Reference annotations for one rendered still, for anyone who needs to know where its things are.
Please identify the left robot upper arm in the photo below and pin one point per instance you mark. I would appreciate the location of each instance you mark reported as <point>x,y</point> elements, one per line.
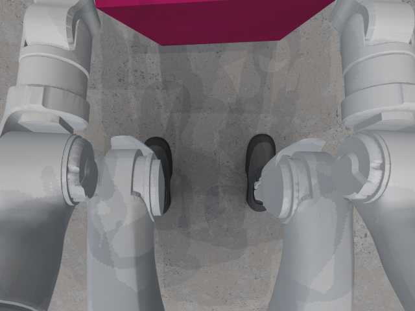
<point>43,176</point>

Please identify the robot left thigh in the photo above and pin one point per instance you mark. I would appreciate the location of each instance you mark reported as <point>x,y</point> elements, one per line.
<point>121,268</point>

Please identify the right robot upper arm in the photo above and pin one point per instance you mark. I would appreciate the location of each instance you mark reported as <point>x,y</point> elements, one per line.
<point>375,169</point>

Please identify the carton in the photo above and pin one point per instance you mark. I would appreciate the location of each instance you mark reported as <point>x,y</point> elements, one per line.
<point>189,22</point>

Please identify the right robot forearm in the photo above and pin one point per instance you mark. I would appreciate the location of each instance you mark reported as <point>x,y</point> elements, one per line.
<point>378,63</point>

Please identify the robot left shin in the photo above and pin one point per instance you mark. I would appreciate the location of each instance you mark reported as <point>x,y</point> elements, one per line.
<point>122,142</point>

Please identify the left robot forearm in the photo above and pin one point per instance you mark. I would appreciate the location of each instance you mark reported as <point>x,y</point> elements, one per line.
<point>54,67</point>

